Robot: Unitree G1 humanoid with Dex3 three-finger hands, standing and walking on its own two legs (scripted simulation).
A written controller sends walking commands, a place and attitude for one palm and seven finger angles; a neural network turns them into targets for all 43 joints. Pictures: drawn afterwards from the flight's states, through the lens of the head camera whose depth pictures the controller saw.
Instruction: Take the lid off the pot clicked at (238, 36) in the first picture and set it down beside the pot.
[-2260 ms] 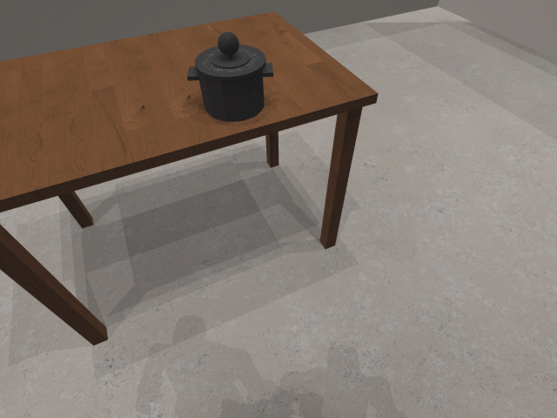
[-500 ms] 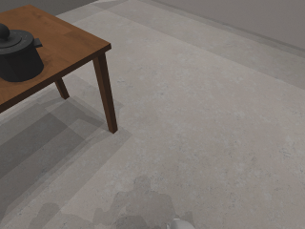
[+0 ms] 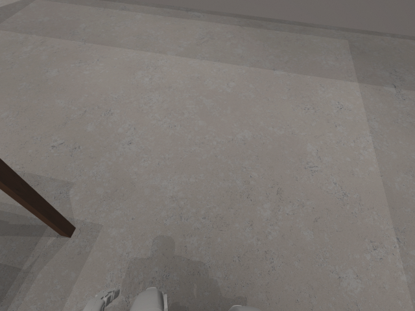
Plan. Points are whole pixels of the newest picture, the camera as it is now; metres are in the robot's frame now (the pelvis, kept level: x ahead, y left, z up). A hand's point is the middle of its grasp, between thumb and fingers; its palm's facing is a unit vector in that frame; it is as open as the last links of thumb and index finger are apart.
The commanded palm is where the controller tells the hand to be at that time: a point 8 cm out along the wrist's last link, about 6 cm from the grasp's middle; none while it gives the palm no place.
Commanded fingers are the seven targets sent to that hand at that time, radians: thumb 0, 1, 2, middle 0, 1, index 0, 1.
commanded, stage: walk to a spot facing it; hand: left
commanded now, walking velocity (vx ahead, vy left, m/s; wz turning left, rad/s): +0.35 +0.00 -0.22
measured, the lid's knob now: out of the picture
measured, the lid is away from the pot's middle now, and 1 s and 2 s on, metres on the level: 0.00 0.00 0.00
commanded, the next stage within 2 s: turn to face it in 0.20 s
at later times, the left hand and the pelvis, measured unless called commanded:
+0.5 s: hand (147, 236) +0.31 +0.15 -0.16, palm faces -0.16 -0.97 -0.18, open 7.4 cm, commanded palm none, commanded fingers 0.00 0.90 0.90 -0.20 -0.30 -0.20 -0.30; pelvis +0.21 -0.02 +0.00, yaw -8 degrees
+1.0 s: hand (133, 223) +0.34 +0.19 -0.16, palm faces +0.22 -0.95 -0.24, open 7.3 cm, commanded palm none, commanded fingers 0.00 0.90 0.90 -0.20 -0.30 -0.20 -0.30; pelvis +0.28 -0.04 +0.00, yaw +9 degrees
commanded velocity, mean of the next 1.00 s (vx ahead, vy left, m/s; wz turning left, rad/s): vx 0.07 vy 0.00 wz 0.32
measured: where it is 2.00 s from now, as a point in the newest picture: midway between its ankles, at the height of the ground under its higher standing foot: (222, 287)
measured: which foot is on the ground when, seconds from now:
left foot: up 0.00-0.14, down 0.16-0.50, up 0.52-0.78, down 0.80-1.00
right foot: down 0.00-0.16, up 0.18-0.48, down 0.50-0.78, up 0.80-1.00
